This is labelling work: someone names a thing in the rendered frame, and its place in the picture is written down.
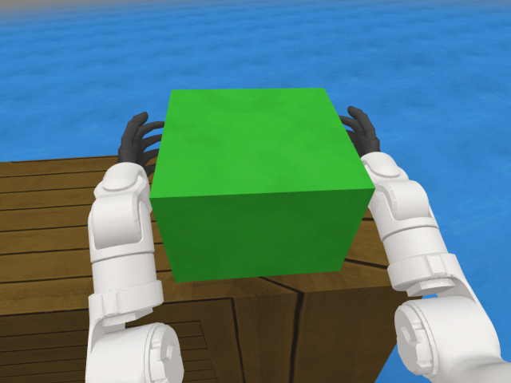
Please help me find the pedestal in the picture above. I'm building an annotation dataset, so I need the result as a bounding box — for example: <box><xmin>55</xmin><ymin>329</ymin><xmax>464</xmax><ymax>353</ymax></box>
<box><xmin>0</xmin><ymin>155</ymin><xmax>423</xmax><ymax>383</ymax></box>

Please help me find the right robot forearm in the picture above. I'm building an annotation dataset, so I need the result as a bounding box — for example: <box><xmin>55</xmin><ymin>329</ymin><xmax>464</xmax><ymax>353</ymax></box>
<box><xmin>361</xmin><ymin>152</ymin><xmax>501</xmax><ymax>355</ymax></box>

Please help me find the left robot forearm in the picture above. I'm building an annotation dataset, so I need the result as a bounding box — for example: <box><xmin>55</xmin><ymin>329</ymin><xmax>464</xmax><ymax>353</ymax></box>
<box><xmin>85</xmin><ymin>162</ymin><xmax>164</xmax><ymax>383</ymax></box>

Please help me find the right robot hand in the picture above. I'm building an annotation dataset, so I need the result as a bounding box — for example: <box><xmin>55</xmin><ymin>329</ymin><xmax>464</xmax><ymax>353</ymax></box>
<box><xmin>338</xmin><ymin>106</ymin><xmax>381</xmax><ymax>159</ymax></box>

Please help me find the right robot upper arm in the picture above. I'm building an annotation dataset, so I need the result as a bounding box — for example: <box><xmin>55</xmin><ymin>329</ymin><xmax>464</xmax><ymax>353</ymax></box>
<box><xmin>394</xmin><ymin>294</ymin><xmax>511</xmax><ymax>383</ymax></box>

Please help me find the carton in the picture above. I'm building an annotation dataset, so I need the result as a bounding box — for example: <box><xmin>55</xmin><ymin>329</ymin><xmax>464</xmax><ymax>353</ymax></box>
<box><xmin>149</xmin><ymin>88</ymin><xmax>375</xmax><ymax>282</ymax></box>

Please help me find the left robot hand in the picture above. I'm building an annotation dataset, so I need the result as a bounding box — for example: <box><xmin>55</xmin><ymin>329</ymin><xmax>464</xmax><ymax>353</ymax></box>
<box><xmin>117</xmin><ymin>112</ymin><xmax>164</xmax><ymax>177</ymax></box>

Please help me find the left robot upper arm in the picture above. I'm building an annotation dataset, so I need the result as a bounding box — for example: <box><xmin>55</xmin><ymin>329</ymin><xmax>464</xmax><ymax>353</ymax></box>
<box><xmin>87</xmin><ymin>322</ymin><xmax>184</xmax><ymax>383</ymax></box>

